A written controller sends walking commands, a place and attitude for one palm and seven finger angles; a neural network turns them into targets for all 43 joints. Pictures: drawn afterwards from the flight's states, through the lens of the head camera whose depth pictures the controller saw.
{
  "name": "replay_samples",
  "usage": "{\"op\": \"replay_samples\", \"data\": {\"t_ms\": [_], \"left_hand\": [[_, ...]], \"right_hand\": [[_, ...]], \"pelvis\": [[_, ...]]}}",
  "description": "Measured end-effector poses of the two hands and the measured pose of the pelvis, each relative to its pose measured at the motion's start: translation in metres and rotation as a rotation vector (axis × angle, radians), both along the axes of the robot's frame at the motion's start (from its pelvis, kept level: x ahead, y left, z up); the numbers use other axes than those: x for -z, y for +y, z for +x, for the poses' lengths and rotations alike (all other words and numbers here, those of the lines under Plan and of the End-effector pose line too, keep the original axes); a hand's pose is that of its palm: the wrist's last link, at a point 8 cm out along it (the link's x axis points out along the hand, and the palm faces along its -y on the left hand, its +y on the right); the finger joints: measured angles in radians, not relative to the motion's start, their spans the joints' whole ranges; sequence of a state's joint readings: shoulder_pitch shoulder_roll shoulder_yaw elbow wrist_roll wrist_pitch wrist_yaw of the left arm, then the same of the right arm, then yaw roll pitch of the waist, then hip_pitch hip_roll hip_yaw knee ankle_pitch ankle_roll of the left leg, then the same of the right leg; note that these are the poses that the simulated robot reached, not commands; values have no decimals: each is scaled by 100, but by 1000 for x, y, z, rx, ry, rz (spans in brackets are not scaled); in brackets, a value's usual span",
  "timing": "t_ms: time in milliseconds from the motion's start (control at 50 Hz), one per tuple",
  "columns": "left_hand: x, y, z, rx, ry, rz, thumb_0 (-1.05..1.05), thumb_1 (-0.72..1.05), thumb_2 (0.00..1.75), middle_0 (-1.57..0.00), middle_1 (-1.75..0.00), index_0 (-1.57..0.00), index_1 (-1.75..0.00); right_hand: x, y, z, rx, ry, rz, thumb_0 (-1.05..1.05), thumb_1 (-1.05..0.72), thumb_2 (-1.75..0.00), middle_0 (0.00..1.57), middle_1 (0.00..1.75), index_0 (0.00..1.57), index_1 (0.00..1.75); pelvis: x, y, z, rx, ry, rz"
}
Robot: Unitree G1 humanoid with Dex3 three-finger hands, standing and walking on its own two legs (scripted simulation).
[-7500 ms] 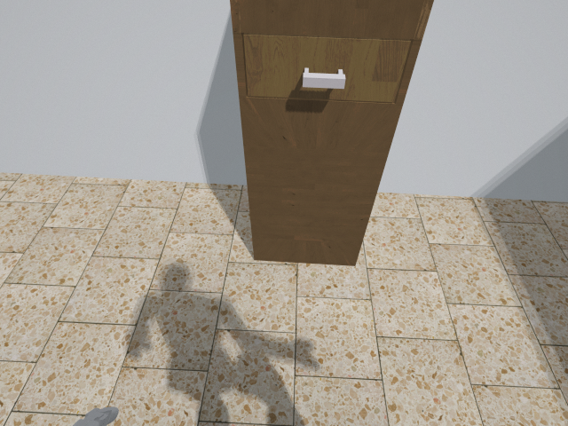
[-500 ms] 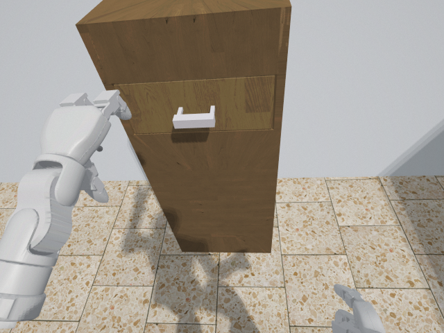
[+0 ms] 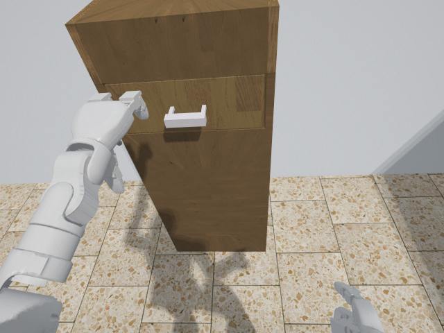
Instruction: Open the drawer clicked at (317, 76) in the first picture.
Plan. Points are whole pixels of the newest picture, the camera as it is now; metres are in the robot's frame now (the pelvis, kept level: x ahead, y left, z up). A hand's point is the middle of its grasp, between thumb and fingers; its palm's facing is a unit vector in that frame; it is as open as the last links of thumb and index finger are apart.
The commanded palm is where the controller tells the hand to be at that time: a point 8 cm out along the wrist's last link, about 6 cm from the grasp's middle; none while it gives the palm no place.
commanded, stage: move the hooked fingers above the handle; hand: left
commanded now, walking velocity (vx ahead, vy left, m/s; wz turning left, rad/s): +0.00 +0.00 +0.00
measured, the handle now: (186, 114) +0.58 +0.17 +0.08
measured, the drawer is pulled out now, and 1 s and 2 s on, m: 0.00 0.00 0.00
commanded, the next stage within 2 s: none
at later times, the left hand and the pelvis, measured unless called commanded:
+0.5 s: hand (152, 129) +0.44 +0.19 +0.15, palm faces +0.05 -0.02 -1.00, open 13.8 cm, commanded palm +0.42 +0.20 +0.21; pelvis +0.03 +0.02 +0.00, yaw -1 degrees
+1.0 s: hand (176, 119) +0.51 +0.17 +0.12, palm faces -0.07 -0.01 -1.00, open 13.8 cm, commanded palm +0.50 +0.17 +0.19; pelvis +0.05 +0.01 +0.00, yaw -1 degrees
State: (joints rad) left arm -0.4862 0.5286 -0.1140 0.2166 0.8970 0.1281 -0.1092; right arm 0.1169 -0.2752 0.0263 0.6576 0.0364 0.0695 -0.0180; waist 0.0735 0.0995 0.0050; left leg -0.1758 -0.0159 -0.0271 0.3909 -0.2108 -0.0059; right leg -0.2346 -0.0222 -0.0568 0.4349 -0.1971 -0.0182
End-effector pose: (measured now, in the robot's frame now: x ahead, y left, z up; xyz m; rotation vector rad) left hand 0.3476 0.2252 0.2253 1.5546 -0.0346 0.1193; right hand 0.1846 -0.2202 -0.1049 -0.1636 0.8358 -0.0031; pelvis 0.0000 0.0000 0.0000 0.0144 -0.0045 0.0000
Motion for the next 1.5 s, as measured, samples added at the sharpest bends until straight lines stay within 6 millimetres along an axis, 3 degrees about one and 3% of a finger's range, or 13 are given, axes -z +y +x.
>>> {"op": "replay_samples", "data": {"t_ms": [160, 300, 440, 580, 700, 800, 920, 1060, 1160, 1240, 1340, 1500], "left_hand": [[20, -32, 28, 127, 72, -13, 0, -49, 30, -32, -120, -32, -120], [16, -28, 49, 115, -11, -18, 0, -49, 30, -33, -120, -32, -120], [15, -22, 64, 27, -3, -9, 0, -49, 30, -32, -120, -32, -120], [38, -47, 83, 91, 102, -2, 0, -49, 30, -32, -120, -32, -120], [33, -63, 104, 151, 43, -4, 0, -49, 30, -33, -120, -32, -120], [26, -56, 125, 60, 5, -5, 0, -49, 30, -32, -120, -32, -120], [36, -46, 139, -48, 95, 11, 0, -49, 30, -32, -120, -31, -120], [55, -76, 146, 104, 176, 2, 0, -49, 30, -32, -120, -32, -120], [52, -93, 161, 166, 92, -24, 0, -49, 30, -33, -120, -32, -120], [43, -92, 173, 126, 29, -42, 0, -48, 30, -40, -125, -32, -120], [38, -89, 173, 42, 27, -11, 0, -48, 30, -42, -126, -34, -122], [37, -36, 151, -123, 131, 14, 0, -48, 30, -35, -122, -33, -121]], "right_hand": [[11, -6, -22, 68, 70, -6, 1, -90, -90, 20, 30, 20, 29], [16, -6, -31, 92, 126, -9, 1, -90, -90, 19, 30, 20, 29], [17, 0, -18, 85, 137, 8, 1, -90, -90, 19, 30, 20, 29], [11, 7, 4, 82, 93, 3, 1, -90, -90, 20, 30, 20, 29], [10, 7, 7, 92, 96, -7, 1, -90, -90, 20, 30, 20, 29], [20, 3, -5, 106, 162, 1, 1, -90, -90, 20, 30, 20, 29], [29, -7, -25, 146, 240, 0, 1, -90, -90, 20, 30, 20, 29], [29, -24, -43, 188, 271, -54, 1, -90, -90, 20, 30, 20, 29], [28, -33, -61, 230, 283, -79, 1, -90, -90, 20, 30, 20, 29], [32, -35, -80, 261, 315, -72, 1, -90, -90, 19, 30, 20, 29], [37, -33, -98, 293, 349, -37, 1, -90, -90, 19, 30, 20, 29], [32, -36, -96, 304, 307, -39, 1, -90, -90, 20, 30, 20, 29]], "pelvis": [[0, 7, 9, 20, 20, 3], [0, 11, 17, 30, 47, 3], [0, 16, 26, 24, 64, 0], [1, 18, 32, 15, 74, 0], [2, 17, 39, 20, 97, -1], [3, 16, 44, 25, 121, 0], [3, 13, 48, 26, 137, -1], [5, 9, 48, 14, 145, -2], [7, 7, 46, 26, 167, -1], [7, 5, 46, 46, 186, 1], [6, 4, 44, 70, 183, 6], [4, 1, 36, 65, 149, 5]]}}
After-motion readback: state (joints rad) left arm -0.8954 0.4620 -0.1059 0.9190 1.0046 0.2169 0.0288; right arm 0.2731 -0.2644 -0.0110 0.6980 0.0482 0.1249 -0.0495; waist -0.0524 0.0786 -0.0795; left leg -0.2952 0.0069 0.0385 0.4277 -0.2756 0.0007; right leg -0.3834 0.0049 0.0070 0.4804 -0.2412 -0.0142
